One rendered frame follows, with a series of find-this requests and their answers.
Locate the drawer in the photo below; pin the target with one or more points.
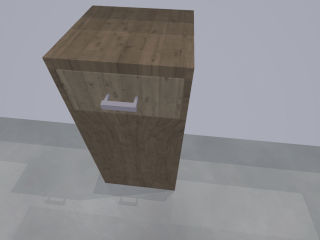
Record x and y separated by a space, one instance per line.
157 96

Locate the cabinet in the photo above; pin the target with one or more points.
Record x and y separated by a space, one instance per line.
129 149

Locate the handle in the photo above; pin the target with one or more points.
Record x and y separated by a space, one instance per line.
119 106

